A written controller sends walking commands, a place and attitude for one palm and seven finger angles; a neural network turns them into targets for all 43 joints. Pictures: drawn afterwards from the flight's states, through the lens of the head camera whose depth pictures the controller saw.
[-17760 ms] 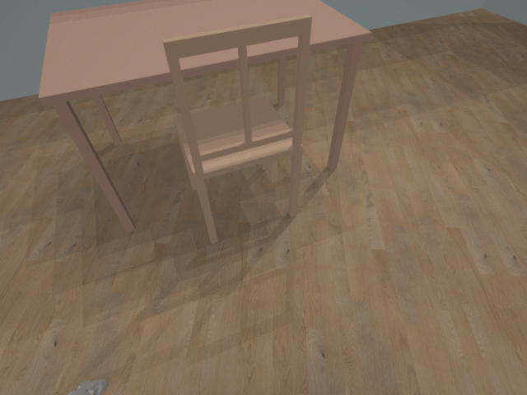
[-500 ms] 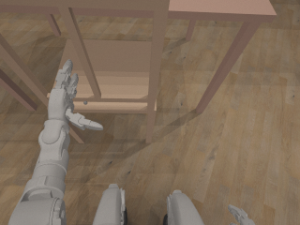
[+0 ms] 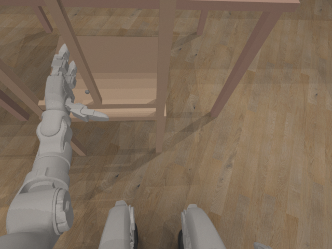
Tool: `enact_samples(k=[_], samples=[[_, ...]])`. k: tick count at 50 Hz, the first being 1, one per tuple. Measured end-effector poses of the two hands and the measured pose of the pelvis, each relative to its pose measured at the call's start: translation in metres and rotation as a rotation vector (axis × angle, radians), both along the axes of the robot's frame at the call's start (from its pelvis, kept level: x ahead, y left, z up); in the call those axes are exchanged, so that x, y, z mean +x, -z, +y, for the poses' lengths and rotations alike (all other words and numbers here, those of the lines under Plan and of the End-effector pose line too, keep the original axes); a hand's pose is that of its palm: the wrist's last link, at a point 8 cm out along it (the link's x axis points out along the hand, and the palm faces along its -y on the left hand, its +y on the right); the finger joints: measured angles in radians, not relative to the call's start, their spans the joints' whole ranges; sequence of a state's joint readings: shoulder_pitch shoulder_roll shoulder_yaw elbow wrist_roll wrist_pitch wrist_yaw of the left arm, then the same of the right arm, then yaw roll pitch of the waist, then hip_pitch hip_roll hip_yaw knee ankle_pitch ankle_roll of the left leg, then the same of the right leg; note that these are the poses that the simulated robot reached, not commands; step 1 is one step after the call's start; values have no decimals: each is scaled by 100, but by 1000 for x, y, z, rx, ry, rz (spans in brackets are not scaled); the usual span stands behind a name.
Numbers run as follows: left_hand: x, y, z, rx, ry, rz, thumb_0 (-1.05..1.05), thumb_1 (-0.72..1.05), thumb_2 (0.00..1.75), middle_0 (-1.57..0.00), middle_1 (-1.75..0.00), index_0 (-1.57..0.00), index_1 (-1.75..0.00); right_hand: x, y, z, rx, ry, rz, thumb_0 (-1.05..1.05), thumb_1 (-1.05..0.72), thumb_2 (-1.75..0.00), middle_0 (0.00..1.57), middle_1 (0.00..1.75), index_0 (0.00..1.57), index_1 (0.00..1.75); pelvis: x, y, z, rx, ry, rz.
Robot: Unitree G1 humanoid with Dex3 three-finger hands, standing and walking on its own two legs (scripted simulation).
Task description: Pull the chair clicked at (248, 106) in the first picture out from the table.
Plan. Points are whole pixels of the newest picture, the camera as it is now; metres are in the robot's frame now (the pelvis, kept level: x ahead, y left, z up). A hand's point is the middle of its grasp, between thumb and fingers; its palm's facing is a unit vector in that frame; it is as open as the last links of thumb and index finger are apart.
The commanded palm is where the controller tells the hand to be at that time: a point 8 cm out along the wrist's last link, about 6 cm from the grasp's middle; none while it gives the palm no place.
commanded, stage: push the fingers through the gap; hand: left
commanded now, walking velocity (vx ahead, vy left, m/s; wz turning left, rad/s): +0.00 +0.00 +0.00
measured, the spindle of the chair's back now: (81, 64) +0.54 +0.18 +0.06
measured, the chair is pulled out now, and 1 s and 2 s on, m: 0.00 0.00 0.00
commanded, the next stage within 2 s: hook a spindle and tug to test in 0.80 s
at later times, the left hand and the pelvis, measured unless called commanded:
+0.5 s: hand (88, 76) +0.52 +0.17 +0.04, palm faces +0.02 -1.00 -0.04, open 16.9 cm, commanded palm +0.49 +0.21 +0.04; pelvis +0.00 +0.00 -0.01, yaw -1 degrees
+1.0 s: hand (90, 75) +0.52 +0.17 +0.04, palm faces +0.03 -1.00 -0.04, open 16.9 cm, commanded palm +0.49 +0.20 +0.04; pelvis +0.01 +0.01 +0.00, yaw -1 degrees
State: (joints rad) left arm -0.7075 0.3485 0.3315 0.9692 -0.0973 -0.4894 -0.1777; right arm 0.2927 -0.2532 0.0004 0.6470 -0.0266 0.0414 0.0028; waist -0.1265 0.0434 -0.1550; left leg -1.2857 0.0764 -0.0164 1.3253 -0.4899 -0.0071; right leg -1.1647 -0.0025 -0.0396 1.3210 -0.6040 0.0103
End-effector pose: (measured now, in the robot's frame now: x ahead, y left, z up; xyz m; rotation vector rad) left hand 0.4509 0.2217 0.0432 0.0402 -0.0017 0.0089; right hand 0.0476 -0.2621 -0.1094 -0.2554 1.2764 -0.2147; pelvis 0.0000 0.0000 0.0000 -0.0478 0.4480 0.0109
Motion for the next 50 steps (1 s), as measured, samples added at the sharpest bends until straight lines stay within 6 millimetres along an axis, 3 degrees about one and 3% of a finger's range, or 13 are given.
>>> enact_samples(k=[30,50], samples=[[48,7,3,-7,-16,21,-1,-50,30,-6,-8,-6,-8,-32,2,2,-12,47,127,0,-90,-90,20,30,20,30,2,8,2,-16,11,52],[47,0,-3,-3,-16,-2,-1,-50,30,-7,-11,-7,-11,-18,-3,9,7,41,108,0,-90,-90,20,30,20,30,8,1,6,-15,9,46]])
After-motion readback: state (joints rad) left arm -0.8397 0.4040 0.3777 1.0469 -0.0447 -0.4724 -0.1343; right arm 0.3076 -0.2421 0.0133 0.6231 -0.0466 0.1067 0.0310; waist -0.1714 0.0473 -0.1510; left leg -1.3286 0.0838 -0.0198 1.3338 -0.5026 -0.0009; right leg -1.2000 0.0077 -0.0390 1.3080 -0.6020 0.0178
